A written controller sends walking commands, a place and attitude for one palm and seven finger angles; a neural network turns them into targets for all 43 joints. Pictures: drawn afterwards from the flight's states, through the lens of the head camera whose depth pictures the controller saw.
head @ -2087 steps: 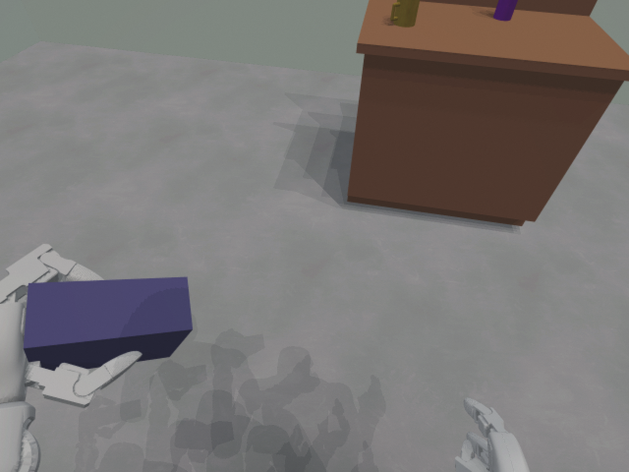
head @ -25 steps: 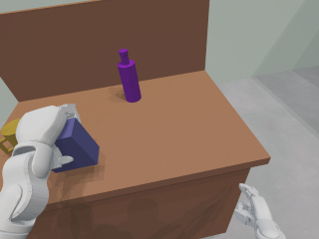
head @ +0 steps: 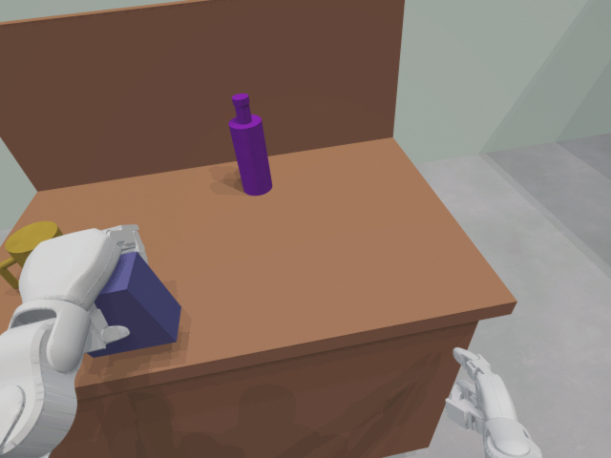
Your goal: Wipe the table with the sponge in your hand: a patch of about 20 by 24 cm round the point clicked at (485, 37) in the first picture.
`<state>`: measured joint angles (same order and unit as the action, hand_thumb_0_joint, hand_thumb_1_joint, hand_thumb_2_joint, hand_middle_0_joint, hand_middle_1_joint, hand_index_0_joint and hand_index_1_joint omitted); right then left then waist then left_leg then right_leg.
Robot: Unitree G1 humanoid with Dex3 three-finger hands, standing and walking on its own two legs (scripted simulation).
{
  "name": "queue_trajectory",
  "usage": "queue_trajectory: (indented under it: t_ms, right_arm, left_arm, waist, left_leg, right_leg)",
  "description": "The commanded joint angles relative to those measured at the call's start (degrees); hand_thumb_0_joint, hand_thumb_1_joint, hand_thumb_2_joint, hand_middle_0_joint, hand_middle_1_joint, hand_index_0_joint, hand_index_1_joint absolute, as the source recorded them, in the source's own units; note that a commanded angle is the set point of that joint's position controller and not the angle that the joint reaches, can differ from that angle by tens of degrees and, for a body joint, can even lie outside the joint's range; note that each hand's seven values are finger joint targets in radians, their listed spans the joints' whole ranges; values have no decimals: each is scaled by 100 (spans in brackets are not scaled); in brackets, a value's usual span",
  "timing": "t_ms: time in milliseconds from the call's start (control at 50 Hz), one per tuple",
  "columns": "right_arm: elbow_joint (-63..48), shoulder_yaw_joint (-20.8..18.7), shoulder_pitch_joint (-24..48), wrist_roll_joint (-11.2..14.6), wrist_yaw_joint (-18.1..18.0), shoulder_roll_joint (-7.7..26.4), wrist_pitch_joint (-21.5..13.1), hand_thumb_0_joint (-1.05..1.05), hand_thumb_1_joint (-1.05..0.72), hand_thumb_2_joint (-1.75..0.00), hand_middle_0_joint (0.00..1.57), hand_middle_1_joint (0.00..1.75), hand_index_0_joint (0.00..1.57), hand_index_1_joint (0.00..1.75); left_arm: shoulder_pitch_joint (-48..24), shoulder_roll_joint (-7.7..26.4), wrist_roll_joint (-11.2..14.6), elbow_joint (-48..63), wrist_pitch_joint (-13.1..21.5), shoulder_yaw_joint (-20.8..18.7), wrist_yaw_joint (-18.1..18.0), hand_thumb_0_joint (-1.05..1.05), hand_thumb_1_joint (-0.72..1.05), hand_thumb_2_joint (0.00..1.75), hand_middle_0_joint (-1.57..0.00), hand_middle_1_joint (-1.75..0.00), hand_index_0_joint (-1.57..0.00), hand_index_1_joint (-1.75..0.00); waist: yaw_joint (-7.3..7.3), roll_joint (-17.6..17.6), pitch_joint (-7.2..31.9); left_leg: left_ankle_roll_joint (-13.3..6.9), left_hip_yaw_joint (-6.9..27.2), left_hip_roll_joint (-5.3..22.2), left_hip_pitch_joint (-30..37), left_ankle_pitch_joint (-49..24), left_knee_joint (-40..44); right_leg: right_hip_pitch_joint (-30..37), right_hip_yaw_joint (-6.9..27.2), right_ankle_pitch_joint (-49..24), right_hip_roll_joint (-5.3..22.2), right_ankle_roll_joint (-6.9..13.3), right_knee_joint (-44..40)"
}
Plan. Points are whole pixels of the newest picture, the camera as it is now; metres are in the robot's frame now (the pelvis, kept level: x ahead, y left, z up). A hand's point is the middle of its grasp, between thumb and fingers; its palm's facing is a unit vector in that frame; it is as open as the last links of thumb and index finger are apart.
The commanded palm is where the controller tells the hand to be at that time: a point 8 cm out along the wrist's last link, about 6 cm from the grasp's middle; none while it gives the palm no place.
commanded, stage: bring the sponge back beside the body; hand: left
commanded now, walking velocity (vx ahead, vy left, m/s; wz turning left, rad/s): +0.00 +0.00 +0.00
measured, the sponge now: (122, 316) +0.21 +0.28 +0.11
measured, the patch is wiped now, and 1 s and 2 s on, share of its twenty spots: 1.00 1.00 1.00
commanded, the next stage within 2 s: step back with the hand held close in 0.66 s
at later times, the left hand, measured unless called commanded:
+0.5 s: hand (87, 301) +0.19 +0.29 +0.17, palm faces +0.17 -0.10 -0.98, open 9.6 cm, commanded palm +0.15 +0.28 +0.24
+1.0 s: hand (129, 281) +0.21 +0.24 +0.19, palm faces +0.36 -0.84 -0.42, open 9.6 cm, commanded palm +0.15 +0.29 +0.23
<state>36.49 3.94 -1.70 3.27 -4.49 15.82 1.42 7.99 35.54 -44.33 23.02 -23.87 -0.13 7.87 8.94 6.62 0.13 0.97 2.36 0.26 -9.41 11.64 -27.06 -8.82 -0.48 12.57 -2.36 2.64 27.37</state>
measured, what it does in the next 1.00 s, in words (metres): stands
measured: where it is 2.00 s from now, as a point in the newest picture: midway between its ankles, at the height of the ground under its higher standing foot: outside the picture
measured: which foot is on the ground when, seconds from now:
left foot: down 0.00-1.00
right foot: down 0.00-1.00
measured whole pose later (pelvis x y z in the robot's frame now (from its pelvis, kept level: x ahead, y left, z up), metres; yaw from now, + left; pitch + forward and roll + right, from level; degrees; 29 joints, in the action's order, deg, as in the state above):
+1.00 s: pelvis +0.00 +0.01 -0.01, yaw +2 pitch -1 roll -2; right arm 29.7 4.8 -10.6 0.9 -4.1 13.6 -0.8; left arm 20.7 25.3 2.6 35.3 -0.5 -18.2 -4.4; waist 1.3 0.4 -0.5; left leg 0.8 5.2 0.2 -19.8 14.5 -36.2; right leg -16.7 -3.1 14.9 -2.7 2.2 32.7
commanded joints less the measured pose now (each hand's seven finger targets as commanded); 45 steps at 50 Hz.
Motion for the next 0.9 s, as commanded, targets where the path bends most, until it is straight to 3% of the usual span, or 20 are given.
queue_trajectory:
  t_ms: [0, 40, 100, 160, 240, 400, 440, 500, 540, 620, 640, 660, 720, 740, 760, 780, 800, 820, 840, 880]
  right_arm:
    - [-1123, -207, 1464, -43, -19, 467, -351, 0, -90, -90, 20, 30, 20, 30]
    - [-1193, -220, 1638, 18, 2, 462, -403, 0, -90, -90, 20, 30, 20, 30]
    - [-1140, -223, 1471, -37, 34, 461, -366, 0, -90, -90, 20, 30, 20, 30]
    - [-1205, -219, 1462, -35, 23, 457, -394, 0, -90, -90, 20, 30, 20, 30]
    - [-1242, -242, 1555, -1, 26, 482, -395, 0, -90, -90, 20, 30, 20, 30]
    - [-1113, -268, 1333, -48, 0, 493, -382, 0, -90, -90, 20, 30, 20, 30]
    - [-1171, -271, 1545, 16, -8, 486, -434, 0, -90, -90, 20, 30, 20, 30]
    - [-1122, -261, 1416, -38, -8, 487, -401, 0, -90, -90, 20, 30, 20, 30]
    - [-1202, -255, 1581, 7, -11, 472, -453, 0, -90, -90, 20, 30, 20, 30]
    - [-1141, -249, 1388, -57, 4, 476, -392, 0, -90, -90, 20, 30, 20, 30]
    - [-1208, -249, 1531, -9, 9, 475, -446, 0, -90, -90, 20, 30, 20, 30]
    - [-1217, -232, 1407, -56, 8, 443, -440, 0, -90, -90, 20, 30, 20, 30]
    - [-1129, -255, 1340, -61, 29, 477, -355, 0, -90, -90, 20, 30, 20, 30]
    - [-1184, -252, 1507, 1, 35, 477, -412, 0, -90, -90, 20, 30, 20, 30]
    - [-1016, -233, 1247, -23, -24, 502, -349, 0, -90, -90, 20, 30, 20, 30]
    - [-2094, -276, 286, 13, -17, 341, -364, 0, -90, -90, 20, 30, 20, 30]
    - [-1495, -108, -173, -133, -28, 330, -412, 0, -90, -90, 20, 30, 20, 30]
    - [-1475, -155, -8, -130, 16, 222, -392, 0, -90, -90, 20, 30, 20, 30]
    - [-1450, -197, -296, -145, -17, 275, -390, 0, -90, -90, 20, 30, 20, 30]
    - [-1492, -205, -320, -204, -65, 375, -435, 0, -90, -90, 20, 30, 20, 30]
  left_arm:
    - [-1338, 1395, -220, 1080, 94, -1200, -410, 0, 10, 130, -120, -160, -120, -160]
    - [-1242, 1430, -214, 1472, 105, -1251, -383, 0, 10, 130, -120, -160, -120, -160]
    - [-708, 1190, -95, 1388, 95, -1154, -371, 0, 10, 130, -120, -160, -120, -160]
    - [-568, 1269, -69, 1516, 89, -1284, -366, 0, 10, 130, -120, -160, -120, -160]
    - [-526, 1456, -157, 1939, 153, -1433, -437, 0, 10, 130, -120, -160, -120, -160]
    - [-563, 1262, -138, 1364, 164, -1271, -545, 0, 10, 130, -120, -160, -120, -160]
    - [-679, 1320, -134, 1536, 159, -1314, -506, 0, 10, 130, -120, -160, -120, -160]
    - [-482, 1168, -69, 1408, 151, -1185, -468, 0, 10, 130, -120, -160, -120, -160]
    - [-551, 1284, -95, 1706, 156, -1263, -437, 0, 10, 130, -120, -160, -120, -160]
    - [-417, 1292, -118, 1667, 180, -1300, -465, 0, 10, 130, -120, -160, -120, -160]
    - [-512, 1440, -168, 1927, 198, -1405, -471, 0, 10, 130, -120, -160, -120, -160]
    - [-573, 1437, -183, 1881, 206, -1419, -514, 0, 10, 130, -120, -160, -120, -160]
    - [-424, 1386, -154, 1557, 207, -1428, -548, 0, 10, 130, -120, -160, -120, -160]
    - [-550, 1444, -190, 1719, 211, -1451, -529, 0, 10, 130, -120, -160, -120, -160]
    - [-511, 991, -284, 451, 94, -1088, -534, 0, 10, 130, -120, -160, -120, -160]
    - [-1529, 119, 4498, 1836, 1444, -2406, -908, 0, 10, 130, -120, -160, -120, -160]
    - [-420, 569, 4471, 589, 1875, -2425, -1075, 0, 10, 130, -120, -160, -120, -160]
    - [-273, 151, 4475, 700, 2040, -2054, -1101, 0, 10, 130, -120, -160, -120, -160]
    - [-323, 334, 4661, 1332, 2308, -2491, -1224, 0, 10, 130, -120, -160, -120, -160]
    - [-134, 297, 4792, 2411, 2690, -2580, -1383, 0, 10, 130, -120, -160, -120, -160]
  waist:
    - [22, -146, 787]
    - [15, 222, 849]
    - [21, -224, 760]
    - [43, -281, 787]
    - [21, 107, 760]
    - [-11, -253, 499]
    - [-30, -71, 555]
    - [-7, -183, 582]
    - [-21, 21, 622]
    - [27, -138, 683]
    - [10, 134, 765]
    - [73, 47, 868]
    - [45, -232, 627]
    - [-2, -45, 564]
    - [-113, -440, 177]
    - [-737, -1609, -599]
    - [-720, -2084, -179]
    - [-737, -2008, -126]
    - [-770, -1859, 11]
    - [-828, -569, 786]
  left_leg:
    - [-261, 116, -193, 95, -247, 364]
    - [-258, 184, -182, 163, -267, 402]
    - [-268, 127, -157, 116, -411, 370]
    - [-282, 146, -142, 51, -333, 380]
    - [-281, 201, -139, 115, -276, 446]
    - [-278, 152, -143, 115, -284, 434]
    - [-270, 203, -148, 156, -176, 471]
    - [-276, 151, -147, 122, -283, 455]
    - [-275, 208, -146, 144, -165, 490]
    - [-287, 154, -153, 125, -353, 458]
    - [-282, 213, -147, 155, -266, 489]
    - [-282, 183, -167, 93, -335, 459]
    - [-272, 147, -146, 98, -314, 469]
    - [-264, 208, -144, 108, -220, 494]
    - [-250, 81, -148, -105, -69, 490]
    - [-399, 328, -84, -297, 1113, -226]
    - [-370, 225, -159, -111, 1231, -732]
    - [-337, 153, -220, -77, 1145, -989]
    - [-313, 214, -138, 26, 1090, -1164]
    - [-317, 257, 83, -58, 537, -937]
  right_leg:
    - [-13, 578, 379, 178, 155, -814]
    - [30, 755, 269, 118, 208, -747]
    - [25, 472, 85, 155, 123, -744]
    - [58, 505, 150, 153, 120, -699]
    - [77, 621, 168, 52, 160, -679]
    - [-35, 472, 239, 110, 112, -837]
    - [-21, 687, 304, 58, 152, -831]
    - [47, 473, 160, 131, 107, -812]
    - [45, 675, 266, 71, 147, -793]
    - [98, 422, 123, 110, 103, -760]
    - [143, 623, 172, 35, 155, -737]
    - [224, 470, 136, 99, 146, -683]
    - [67, 445, 216, 95, 112, -799]
    - [16, 644, 272, 14, 161, -807]
    - [-214, 404, 427, 32, 130, -852]
    - [-1562, 887, 757, 321, 28, -1408]
    - [-1785, 824, 1278, 606, 145, -1450]
    - [-1947, 905, 1421, 742, 236, -1417]
    - [-2007, 1064, 1388, 969, 250, -1442]
    - [-1361, 847, 136, 1224, 293, -709]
